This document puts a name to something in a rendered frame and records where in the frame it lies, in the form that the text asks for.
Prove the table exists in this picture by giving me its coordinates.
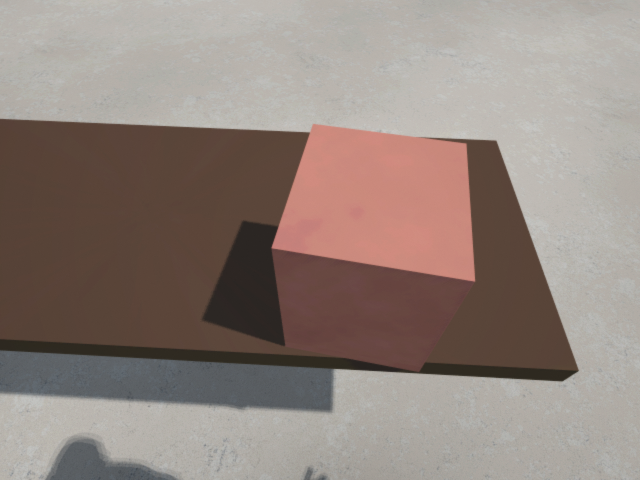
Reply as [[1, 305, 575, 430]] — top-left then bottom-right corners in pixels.
[[0, 119, 579, 381]]

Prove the carton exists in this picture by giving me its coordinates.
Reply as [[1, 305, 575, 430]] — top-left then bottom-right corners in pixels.
[[271, 124, 475, 372]]

